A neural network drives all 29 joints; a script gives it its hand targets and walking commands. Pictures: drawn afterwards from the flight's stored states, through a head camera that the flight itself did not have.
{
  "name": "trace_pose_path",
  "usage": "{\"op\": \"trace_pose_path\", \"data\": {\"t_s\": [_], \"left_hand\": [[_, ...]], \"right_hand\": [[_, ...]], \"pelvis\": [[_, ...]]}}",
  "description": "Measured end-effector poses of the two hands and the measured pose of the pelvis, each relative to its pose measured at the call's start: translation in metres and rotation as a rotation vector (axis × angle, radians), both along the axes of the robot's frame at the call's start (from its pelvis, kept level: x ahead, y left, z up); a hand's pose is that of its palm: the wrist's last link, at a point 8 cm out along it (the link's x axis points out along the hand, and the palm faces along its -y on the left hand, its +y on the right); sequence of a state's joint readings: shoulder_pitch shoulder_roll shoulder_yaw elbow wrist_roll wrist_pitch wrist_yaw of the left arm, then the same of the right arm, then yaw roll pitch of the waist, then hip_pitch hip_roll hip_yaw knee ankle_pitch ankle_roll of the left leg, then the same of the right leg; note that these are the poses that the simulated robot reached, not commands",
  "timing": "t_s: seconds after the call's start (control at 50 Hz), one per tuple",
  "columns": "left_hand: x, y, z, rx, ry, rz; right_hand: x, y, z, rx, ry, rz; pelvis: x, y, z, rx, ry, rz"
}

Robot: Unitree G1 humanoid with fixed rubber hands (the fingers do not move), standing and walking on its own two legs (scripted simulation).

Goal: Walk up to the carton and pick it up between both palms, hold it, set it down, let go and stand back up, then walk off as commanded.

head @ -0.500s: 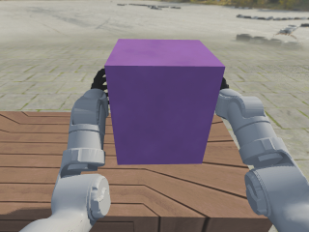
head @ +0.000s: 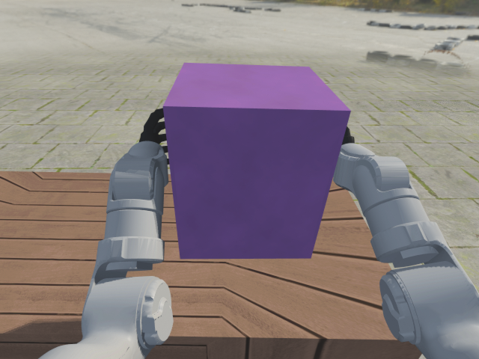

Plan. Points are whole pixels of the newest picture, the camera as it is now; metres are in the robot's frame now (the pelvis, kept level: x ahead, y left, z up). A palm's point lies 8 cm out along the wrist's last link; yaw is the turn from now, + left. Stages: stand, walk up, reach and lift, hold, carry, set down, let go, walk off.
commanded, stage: hold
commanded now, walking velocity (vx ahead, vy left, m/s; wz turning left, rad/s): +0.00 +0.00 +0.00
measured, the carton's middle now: (246, 159) +0.37 +0.00 +0.25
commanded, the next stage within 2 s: set down in 0.02 s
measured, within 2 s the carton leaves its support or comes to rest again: neither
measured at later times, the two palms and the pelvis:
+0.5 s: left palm (143, 161) +0.39 +0.17 +0.24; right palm (319, 173) +0.38 -0.13 +0.22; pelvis -0.01 -0.01 +0.00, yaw +1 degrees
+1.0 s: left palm (155, 177) +0.40 +0.16 +0.20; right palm (320, 188) +0.39 -0.14 +0.18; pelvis +0.00 +0.00 +0.00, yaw +0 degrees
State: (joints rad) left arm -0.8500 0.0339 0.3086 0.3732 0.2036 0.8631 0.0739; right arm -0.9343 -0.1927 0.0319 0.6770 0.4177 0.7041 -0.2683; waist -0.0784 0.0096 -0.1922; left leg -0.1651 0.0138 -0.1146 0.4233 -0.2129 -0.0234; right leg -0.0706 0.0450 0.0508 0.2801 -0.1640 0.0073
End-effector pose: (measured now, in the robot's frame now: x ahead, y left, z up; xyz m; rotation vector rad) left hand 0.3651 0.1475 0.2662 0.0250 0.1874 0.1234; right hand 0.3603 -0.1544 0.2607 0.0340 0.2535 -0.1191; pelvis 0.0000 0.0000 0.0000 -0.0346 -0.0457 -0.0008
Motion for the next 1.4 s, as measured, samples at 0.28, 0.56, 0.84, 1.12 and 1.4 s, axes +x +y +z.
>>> {"op": "trace_pose_path", "data": {"t_s": [0.28, 0.56, 0.84, 1.12, 1.4], "left_hand": [[0.013, 0.008, 0.012, -0.023, -0.071, 0.010], [0.019, 0.023, -0.038, 0.012, -0.071, 0.018], [0.028, 0.014, -0.065, 0.012, -0.050, 0.013], [0.036, 0.013, -0.074, 0.001, -0.024, 0.020], [0.035, 0.017, -0.103, -0.009, 0.019, 0.032]], "right_hand": [[0.014, 0.008, 0.007, -0.002, -0.079, 0.006], [0.023, 0.024, -0.061, -0.022, -0.096, 0.021], [0.027, 0.016, -0.085, -0.039, -0.087, 0.011], [0.037, 0.014, -0.086, -0.048, -0.068, 0.015], [0.039, 0.018, -0.111, -0.047, -0.028, 0.024]], "pelvis": [[-0.004, -0.003, 0.001, 0.010, -0.014, -0.009], [-0.004, -0.006, 0.002, 0.013, -0.049, 0.031], [0.001, -0.001, 0.001, 0.008, -0.029, 0.018], [0.006, -0.001, 0.002, 0.015, -0.021, -0.009], [0.005, -0.005, 0.002, 0.014, 0.002, 0.006]]}}
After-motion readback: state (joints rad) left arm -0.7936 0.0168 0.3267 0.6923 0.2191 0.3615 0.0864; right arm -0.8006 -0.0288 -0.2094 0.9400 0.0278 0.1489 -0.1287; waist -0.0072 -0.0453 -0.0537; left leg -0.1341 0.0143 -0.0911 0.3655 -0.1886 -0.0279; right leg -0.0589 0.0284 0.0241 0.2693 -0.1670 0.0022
